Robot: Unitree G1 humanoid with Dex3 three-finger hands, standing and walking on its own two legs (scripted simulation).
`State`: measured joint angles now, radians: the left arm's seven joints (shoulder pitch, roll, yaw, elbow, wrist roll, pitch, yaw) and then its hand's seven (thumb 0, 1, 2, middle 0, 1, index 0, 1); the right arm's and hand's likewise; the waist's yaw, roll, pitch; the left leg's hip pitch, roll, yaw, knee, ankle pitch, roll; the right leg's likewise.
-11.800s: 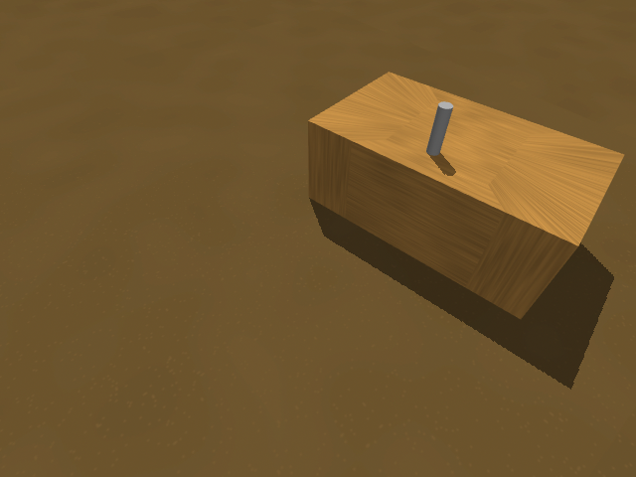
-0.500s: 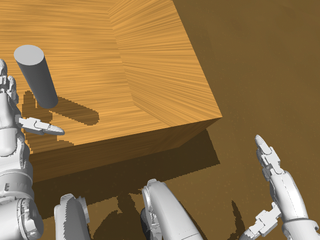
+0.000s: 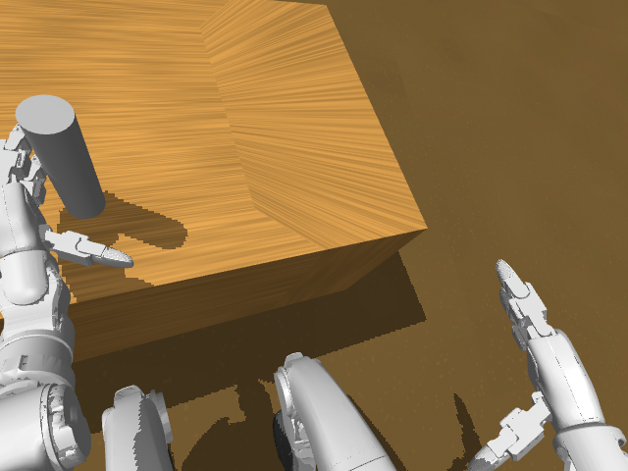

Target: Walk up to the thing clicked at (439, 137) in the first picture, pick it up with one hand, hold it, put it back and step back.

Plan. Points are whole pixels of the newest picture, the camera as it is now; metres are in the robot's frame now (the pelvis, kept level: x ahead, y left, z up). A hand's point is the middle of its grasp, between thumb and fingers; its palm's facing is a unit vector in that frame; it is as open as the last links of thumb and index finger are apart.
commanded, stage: close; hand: left
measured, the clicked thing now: (69, 166) +0.55 +0.17 -0.05
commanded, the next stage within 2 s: settle in 0.64 s
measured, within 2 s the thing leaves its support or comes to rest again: leaves its support in 1.02 s
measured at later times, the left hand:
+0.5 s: hand (74, 180) +0.53 +0.17 -0.05, palm faces +0.11 -0.99 +0.00, open 11.7 cm
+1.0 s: hand (73, 187) +0.52 +0.17 -0.05, palm faces +0.11 -0.99 -0.02, open 7.2 cm
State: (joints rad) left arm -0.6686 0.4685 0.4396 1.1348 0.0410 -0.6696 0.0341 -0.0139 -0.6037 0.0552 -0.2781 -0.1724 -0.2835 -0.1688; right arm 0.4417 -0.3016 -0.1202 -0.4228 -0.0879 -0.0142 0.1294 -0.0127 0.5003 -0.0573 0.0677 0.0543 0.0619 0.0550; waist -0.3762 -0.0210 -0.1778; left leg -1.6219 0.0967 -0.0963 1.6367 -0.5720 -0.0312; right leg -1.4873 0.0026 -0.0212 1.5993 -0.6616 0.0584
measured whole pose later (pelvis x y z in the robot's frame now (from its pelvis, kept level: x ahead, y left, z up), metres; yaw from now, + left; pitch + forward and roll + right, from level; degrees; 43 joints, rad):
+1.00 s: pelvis +0.00 +0.01 +0.00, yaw +0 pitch +32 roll -7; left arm -0.73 0.51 0.43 1.13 0.08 -0.60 0.05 0.00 -0.13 1.10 -0.91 -1.08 -0.95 -1.10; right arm 0.45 -0.31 -0.12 -0.45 -0.09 0.00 0.14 -0.01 0.50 -0.06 0.07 0.05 0.06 0.06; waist -0.41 -0.03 -0.17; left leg -1.63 0.09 -0.10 1.63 -0.57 -0.02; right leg -1.48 0.00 -0.02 1.57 -0.65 0.06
